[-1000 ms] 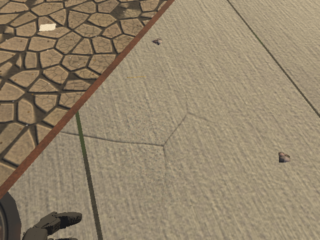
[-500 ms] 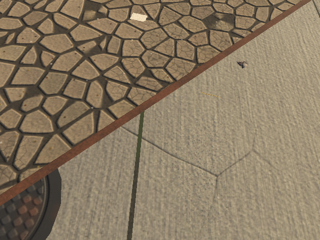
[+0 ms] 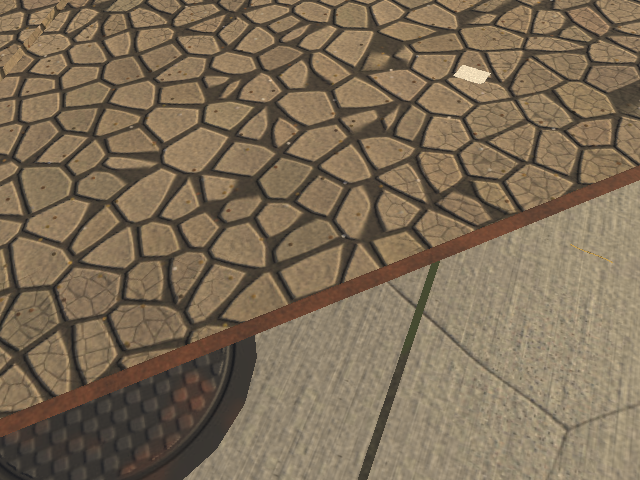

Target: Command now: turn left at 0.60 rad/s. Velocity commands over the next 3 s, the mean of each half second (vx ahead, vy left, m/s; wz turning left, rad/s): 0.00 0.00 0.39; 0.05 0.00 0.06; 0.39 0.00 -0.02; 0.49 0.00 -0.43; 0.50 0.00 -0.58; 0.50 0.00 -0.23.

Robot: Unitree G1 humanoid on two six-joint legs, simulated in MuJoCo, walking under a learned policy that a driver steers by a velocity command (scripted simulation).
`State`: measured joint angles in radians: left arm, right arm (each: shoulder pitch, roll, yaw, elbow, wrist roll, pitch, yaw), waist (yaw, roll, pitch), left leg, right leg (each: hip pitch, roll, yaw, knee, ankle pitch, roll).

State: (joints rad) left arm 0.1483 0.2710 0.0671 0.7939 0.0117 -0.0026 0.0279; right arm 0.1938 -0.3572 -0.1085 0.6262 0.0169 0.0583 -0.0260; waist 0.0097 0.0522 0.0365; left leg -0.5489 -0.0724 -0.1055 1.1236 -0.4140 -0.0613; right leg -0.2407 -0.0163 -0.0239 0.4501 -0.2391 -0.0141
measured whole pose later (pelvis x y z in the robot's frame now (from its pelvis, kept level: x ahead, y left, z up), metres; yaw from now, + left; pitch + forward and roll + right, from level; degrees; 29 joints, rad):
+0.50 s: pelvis -0.01 +0.05 +0.00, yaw +10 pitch +1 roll +0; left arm 0.16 0.32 0.07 0.82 0.00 0.03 0.02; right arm 0.14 -0.24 -0.04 0.63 -0.01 0.01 -0.01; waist 0.02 -0.04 0.05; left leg -0.24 -0.03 -0.01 0.45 -0.21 0.05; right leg -0.40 -0.06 0.01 0.90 -0.41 0.09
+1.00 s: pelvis +0.02 +0.04 -0.01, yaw +11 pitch -1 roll +0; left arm 0.25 0.25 0.03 0.91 -0.02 -0.03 0.03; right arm 0.24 -0.25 -0.06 0.84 0.01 -0.02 -0.02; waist 0.00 -0.01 0.00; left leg -0.26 -0.03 -0.01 0.62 -0.42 0.05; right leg -0.20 -0.03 0.00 0.57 -0.36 -0.01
